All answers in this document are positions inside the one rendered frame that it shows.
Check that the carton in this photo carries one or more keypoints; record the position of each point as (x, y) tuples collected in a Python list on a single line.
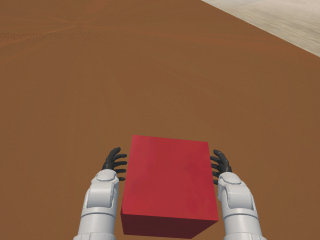
[(169, 189)]

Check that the right robot forearm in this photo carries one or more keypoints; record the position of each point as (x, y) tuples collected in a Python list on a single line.
[(241, 221)]

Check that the robot left hand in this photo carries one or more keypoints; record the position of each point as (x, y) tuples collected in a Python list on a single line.
[(110, 164)]

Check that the robot right hand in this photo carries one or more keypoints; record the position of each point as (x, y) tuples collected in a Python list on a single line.
[(222, 167)]

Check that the left robot forearm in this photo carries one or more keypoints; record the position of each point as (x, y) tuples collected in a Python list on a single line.
[(100, 208)]

